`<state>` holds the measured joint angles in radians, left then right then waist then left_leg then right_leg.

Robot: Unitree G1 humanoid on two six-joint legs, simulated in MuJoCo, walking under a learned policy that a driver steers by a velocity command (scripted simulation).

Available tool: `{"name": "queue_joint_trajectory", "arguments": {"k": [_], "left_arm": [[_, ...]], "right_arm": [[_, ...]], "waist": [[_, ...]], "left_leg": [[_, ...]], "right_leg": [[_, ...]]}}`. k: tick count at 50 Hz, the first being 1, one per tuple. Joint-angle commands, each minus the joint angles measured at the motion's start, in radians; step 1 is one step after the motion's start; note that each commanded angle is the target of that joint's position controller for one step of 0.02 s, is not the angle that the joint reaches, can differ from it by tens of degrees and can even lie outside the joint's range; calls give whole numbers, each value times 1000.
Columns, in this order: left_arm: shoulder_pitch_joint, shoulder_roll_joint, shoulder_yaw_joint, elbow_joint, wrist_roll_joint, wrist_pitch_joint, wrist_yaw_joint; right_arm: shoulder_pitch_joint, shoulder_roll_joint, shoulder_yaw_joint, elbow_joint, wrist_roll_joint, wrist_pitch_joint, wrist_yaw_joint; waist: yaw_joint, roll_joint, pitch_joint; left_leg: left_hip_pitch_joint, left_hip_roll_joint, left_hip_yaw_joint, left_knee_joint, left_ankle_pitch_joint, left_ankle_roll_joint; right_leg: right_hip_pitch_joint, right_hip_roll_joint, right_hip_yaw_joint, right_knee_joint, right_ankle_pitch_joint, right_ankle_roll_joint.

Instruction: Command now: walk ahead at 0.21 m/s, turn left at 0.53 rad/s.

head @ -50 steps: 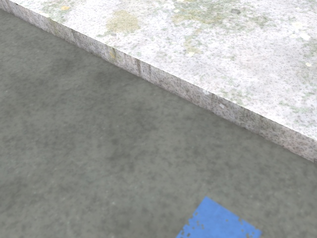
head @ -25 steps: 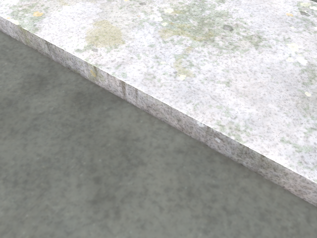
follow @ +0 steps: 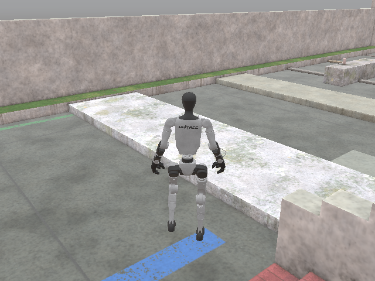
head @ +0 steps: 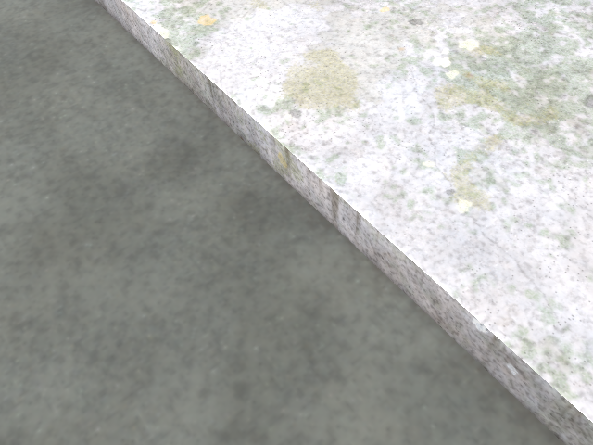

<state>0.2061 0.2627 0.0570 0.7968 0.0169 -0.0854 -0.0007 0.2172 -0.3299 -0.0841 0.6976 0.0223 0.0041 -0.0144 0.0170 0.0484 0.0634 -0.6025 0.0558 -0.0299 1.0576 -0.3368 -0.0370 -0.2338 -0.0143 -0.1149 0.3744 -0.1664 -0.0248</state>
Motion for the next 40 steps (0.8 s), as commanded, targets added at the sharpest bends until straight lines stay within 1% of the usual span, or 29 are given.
{"name": "queue_joint_trajectory", "arguments": {"k": [1,3,6,8,9,10,11,12,13,14,15,16,17,19,20,22,24,27,29,31,32,33,34,35,36,37,38,39,40], "left_arm": [[-90,166,43,-64,-8,-2,20],[-97,177,45,-57,-14,10,28],[-84,201,53,-41,-34,25,25],[-88,219,61,-37,-48,34,22],[-96,222,63,-37,-56,39,22],[-96,213,62,-34,-61,43,23],[-32,182,55,-18,-46,45,20],[-15,117,30,-54,11,43,14],[10,119,20,-76,13,44,9],[-47,181,36,-66,-15,52,6],[-86,175,36,-79,-28,57,10],[-90,162,35,-68,-16,63,22],[-96,173,39,-71,-7,71,32],[-75,155,35,-65,-10,78,31],[-68,143,32,-60,-13,79,32],[-82,126,25,-62,-14,81,35],[-97,121,21,-66,-15,83,33],[-109,131,25,-74,-21,79,23],[-106,134,27,-78,-23,72,12],[-75,136,31,-72,-24,64,2],[-37,137,35,-60,-23,61,-2],[-4,168,46,-51,-14,61,0],[0,251,63,-57,8,69,8],[-28,278,70,-63,38,72,9],[-99,218,52,-102,36,66,16],[-147,169,40,-117,20,67,24],[-166,150,34,-124,2,70,30],[-157,139,29,-124,-11,72,35],[-142,140,25,-123,-12,78,40]], "right_arm": [[46,-5,2,-78,-8,10,10],[4,-9,1,-96,-10,10,25],[-55,-33,-10,-136,-14,19,45],[-66,-55,-21,-157,-15,27,53],[-50,-62,-27,-159,-16,29,55],[-1,-77,-38,-148,-19,27,51],[75,-139,-64,-130,-23,24,34],[118,-258,-88,-144,-29,23,9],[80,-261,-73,-184,-48,9,16],[58,-196,-57,-190,-35,-3,30],[22,-163,-46,-181,-23,-13,29],[-12,-142,-41,-177,-11,-12,24],[-49,-131,-35,-182,-7,-5,16],[-75,-135,-35,-196,-26,4,5],[-73,-139,-38,-198,-29,5,0],[-63,-148,-43,-195,-24,8,-10],[-66,-152,-46,-196,-21,14,-17],[-70,-149,-45,-198,-24,24,-16],[-66,-146,-44,-196,-20,32,-14],[-74,-144,-43,-197,-12,40,-15],[-86,-141,-42,-199,-4,45,-17],[-68,-123,-36,-196,1,47,-20],[-46,-74,-23,-207,-2,45,-18],[-60,-107,-36,-229,1,34,-18],[-21,-180,-61,-202,-17,28,-15],[10,-189,-70,-168,-11,33,-12],[35,-158,-65,-143,-11,44,-15],[37,-130,-56,-138,-12,52,-16],[28,-102,-47,-143,-7,57,-12]], "waist": [[-34,-155,-115],[-21,-151,-123],[-6,-148,-117],[-13,-153,-109],[-27,-149,-113],[-55,-127,-134],[-77,-29,-182],[-57,238,-229],[-41,266,-384],[-80,105,-366],[-59,62,-282],[-37,-3,-231],[-18,17,-206],[6,57,-207],[5,62,-214],[-5,62,-219],[-15,77,-215],[-27,106,-194],[-30,115,-185],[-15,119,-180],[9,115,-177],[14,78,-178],[-15,-118,-162],[-24,-361,-108],[-40,-265,-102],[-60,-202,-103],[-65,-173,-95],[-50,-171,-82],[-43,-168,-74]], "left_leg": [[45,36,-2,-145,150,-9],[99,25,22,-250,239,4],[128,14,39,-352,230,32],[142,1,56,-408,165,60],[178,-16,75,-463,170,78],[272,-52,97,-545,227,104],[432,-57,53,-613,474,145],[663,185,-279,-580,1002,261],[751,351,-591,-649,862,473],[702,303,-509,-681,738,437],[628,247,-412,-680,639,373],[557,196,-357,-689,546,318],[485,165,-325,-702,497,292],[405,126,-304,-721,485,283],[399,119,-301,-723,477,285],[392,110,-316,-723,406,284],[367,98,-341,-730,282,274],[338,88,-401,-740,147,260],[351,88,-448,-731,138,254],[352,74,-473,-705,154,235],[327,51,-465,-681,150,212],[264,7,-432,-630,82,168],[110,-95,-291,-442,-87,104],[-10,-212,-117,-196,-265,50],[-7,-146,-149,-2,-231,16],[5,-140,-135,71,-171,1],[-8,-135,-118,124,-120,-19],[-40,-127,-111,173,-86,-36],[-41,-119,-85,175,-70,-48]], "right_leg": [[71,-264,81,-131,551,-177],[77,-257,26,-124,527,-163],[123,-275,2,-74,471,-143],[151,-294,5,-7,453,-126],[157,-289,-5,48,464,-108],[138,-256,-34,154,484,-78],[69,-186,-71,337,402,-20],[-226,-72,-100,667,-197,64],[-402,51,93,910,-556,96],[-429,9,188,956,-498,88],[-447,-13,190,924,-421,73],[-442,-36,194,854,-354,75],[-402,-43,196,783,-305,78],[-317,-12,180,715,-251,88],[-299,-1,179,664,-243,94],[-275,12,190,563,-223,104],[-241,22,199,487,-195,105],[-194,38,207,396,-184,96],[-168,45,213,327,-192,82],[-108,51,202,205,-160,60],[-36,50,186,90,-88,43],[58,-16,220,5,-33,14],[138,-223,414,-62,-29,-73],[55,-374,631,-129,112,-221],[33,-390,591,-108,177,-248],[28,-326,479,-81,193,-203],[51,-266,396,-62,178,-164],[76,-255,357,-54,203,-162],[79,-235,309,-56,225,-164]]}}
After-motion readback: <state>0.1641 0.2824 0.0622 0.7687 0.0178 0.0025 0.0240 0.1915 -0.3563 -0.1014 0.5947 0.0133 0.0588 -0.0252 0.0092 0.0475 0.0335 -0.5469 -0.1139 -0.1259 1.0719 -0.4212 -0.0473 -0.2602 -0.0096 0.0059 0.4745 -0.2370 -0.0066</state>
